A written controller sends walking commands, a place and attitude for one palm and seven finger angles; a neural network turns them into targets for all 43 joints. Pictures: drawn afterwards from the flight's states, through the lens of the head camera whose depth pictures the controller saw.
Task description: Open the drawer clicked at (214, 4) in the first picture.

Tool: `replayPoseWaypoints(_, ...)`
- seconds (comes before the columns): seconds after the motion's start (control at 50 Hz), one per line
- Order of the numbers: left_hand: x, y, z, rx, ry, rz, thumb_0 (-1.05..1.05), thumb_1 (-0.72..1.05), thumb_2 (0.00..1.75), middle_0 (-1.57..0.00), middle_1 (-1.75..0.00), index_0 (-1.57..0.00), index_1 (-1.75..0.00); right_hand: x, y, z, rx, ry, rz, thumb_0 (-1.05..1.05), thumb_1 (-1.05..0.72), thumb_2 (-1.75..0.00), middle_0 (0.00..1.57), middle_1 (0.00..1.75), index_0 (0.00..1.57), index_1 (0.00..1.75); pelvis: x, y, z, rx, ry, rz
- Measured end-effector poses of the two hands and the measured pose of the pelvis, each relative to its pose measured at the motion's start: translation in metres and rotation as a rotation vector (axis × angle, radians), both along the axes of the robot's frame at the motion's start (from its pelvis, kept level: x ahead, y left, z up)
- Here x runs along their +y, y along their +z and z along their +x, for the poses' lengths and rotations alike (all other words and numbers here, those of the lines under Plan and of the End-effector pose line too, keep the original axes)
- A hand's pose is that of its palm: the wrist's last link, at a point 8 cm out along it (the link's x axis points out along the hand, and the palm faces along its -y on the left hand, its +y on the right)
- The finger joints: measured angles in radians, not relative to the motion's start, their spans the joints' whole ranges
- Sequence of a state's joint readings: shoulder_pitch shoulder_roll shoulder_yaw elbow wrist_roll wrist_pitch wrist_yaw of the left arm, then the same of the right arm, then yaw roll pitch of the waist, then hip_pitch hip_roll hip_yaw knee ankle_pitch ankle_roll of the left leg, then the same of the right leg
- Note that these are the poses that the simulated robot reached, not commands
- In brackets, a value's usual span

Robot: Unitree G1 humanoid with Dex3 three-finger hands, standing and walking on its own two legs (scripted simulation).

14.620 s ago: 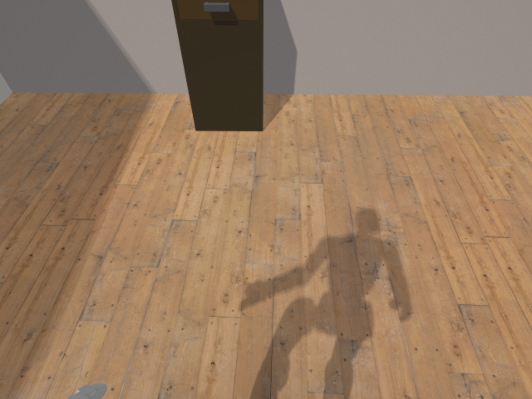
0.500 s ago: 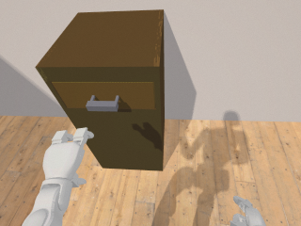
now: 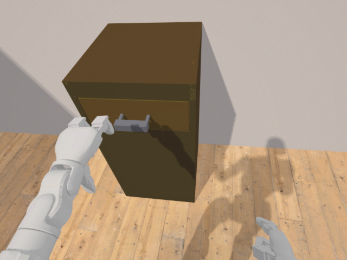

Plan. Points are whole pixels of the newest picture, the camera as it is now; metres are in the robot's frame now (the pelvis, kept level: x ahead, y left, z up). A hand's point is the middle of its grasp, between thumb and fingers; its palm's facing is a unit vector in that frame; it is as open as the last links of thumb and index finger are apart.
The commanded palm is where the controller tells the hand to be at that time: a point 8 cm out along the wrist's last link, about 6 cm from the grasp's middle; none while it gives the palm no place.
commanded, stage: raise the hand with hooked fingers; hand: left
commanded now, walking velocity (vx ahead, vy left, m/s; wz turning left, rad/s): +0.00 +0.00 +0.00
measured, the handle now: (133, 121) +0.54 +0.23 -0.04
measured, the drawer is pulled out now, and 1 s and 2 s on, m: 0.00 0.00 0.00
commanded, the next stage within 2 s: move the hooked fingers above the handle in 0.32 s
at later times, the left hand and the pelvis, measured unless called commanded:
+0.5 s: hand (96, 157) +0.31 +0.23 +0.07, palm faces +0.03 -0.08 -1.00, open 13.9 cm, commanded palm +0.29 +0.24 +0.13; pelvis +0.00 +0.00 +0.00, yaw +0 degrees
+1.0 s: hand (109, 139) +0.38 +0.23 +0.05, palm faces -0.05 -0.05 -1.00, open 13.8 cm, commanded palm +0.36 +0.24 +0.11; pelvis +0.01 -0.01 -0.01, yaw -1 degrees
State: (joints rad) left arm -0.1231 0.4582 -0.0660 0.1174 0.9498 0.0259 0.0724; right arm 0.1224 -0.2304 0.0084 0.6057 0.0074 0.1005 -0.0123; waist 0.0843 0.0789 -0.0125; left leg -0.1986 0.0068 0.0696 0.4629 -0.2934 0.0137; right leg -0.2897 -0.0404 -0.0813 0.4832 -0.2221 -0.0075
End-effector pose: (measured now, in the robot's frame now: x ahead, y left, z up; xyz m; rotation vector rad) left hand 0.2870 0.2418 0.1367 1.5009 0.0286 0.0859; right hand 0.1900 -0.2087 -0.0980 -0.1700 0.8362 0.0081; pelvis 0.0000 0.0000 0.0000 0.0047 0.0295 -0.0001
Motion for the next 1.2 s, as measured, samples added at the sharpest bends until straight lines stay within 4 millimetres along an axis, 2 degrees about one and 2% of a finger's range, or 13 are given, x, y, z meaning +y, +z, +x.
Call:
replayPoseWaypoints(0.16,-0.004,-0.009,-0.003,0.035,-0.057,-0.018,0.00,-0.49,0.30,-0.32,-1.20,-0.31,-1.20,-0.015,-0.009,-0.024,0.070,-0.038,-0.024,0.01,-0.91,-0.90,0.20,0.30,0.20,0.30,0.004,0.001,0.000,0.014,-0.009,0.000)
replayPoseWaypoints(0.28,-0.004,-0.011,-0.005,0.000,-0.063,-0.012,0.00,-0.49,0.30,-0.32,-1.20,-0.32,-1.20,-0.022,-0.012,-0.033,0.102,-0.058,-0.039,0.01,-0.91,-0.90,0.20,0.30,0.20,0.30,0.004,0.001,-0.001,0.022,-0.009,0.002)
replayPoseWaypoints(0.4,-0.002,-0.010,-0.002,-0.007,-0.028,-0.008,0.00,-0.49,0.30,-0.32,-1.20,-0.32,-1.20,-0.022,-0.012,-0.029,0.089,-0.063,-0.027,0.01,-0.91,-0.90,0.20,0.30,0.19,0.30,0.002,0.001,-0.001,0.023,-0.008,0.003)
replayPoseWaypoints(0.52,-0.009,-0.010,0.002,0.010,-0.036,-0.008,0.00,-0.49,0.30,-0.32,-1.20,-0.31,-1.20,-0.018,-0.009,-0.017,0.054,-0.052,-0.014,0.01,-0.91,-0.90,0.20,0.30,0.20,0.30,0.000,0.001,0.000,0.023,-0.006,0.004)
replayPoseWaypoints(0.7,-0.013,-0.020,0.027,0.044,-0.046,0.010,0.00,-0.49,0.30,-0.32,-1.20,-0.32,-1.20,-0.022,-0.009,-0.014,0.049,-0.054,-0.025,0.01,-0.91,-0.90,0.20,0.30,0.20,0.30,-0.006,-0.001,0.000,0.044,0.002,0.005)
replayPoseWaypoints(0.8,-0.014,-0.023,0.047,0.055,-0.052,0.016,0.00,-0.49,0.30,-0.32,-1.20,-0.32,-1.20,-0.032,-0.014,-0.026,0.086,-0.081,-0.042,0.00,-0.91,-0.90,0.20,0.30,0.20,0.30,-0.008,-0.003,0.002,0.065,0.002,0.005)
replayPoseWaypoints(0.94,-0.010,-0.029,0.072,0.079,-0.045,0.017,0.00,-0.49,0.30,-0.32,-1.20,-0.31,-1.20,-0.049,-0.022,-0.054,0.169,-0.144,-0.072,0.00,-0.91,-0.90,0.20,0.30,0.20,0.30,-0.008,-0.005,0.005,0.096,-0.007,0.005)
replayPoseWaypoints(1.08,-0.008,-0.034,0.082,0.074,-0.064,0.014,0.00,-0.49,0.30,-0.32,-1.20,-0.31,-1.20,-0.059,-0.029,-0.080,0.248,-0.192,-0.095,0.01,-0.91,-0.90,0.20,0.30,0.20,0.30,-0.005,-0.007,0.009,0.122,-0.013,0.003)
replayPoseWaypoints(1.2,-0.010,-0.039,0.091,0.061,-0.073,0.019,0.00,-0.49,0.30,-0.32,-1.20,-0.31,-1.20,-0.058,-0.032,-0.091,0.283,-0.207,-0.096,0.01,-0.91,-0.90,0.20,0.30,0.20,0.30,-0.002,-0.009,0.009,0.136,-0.011,0.002)
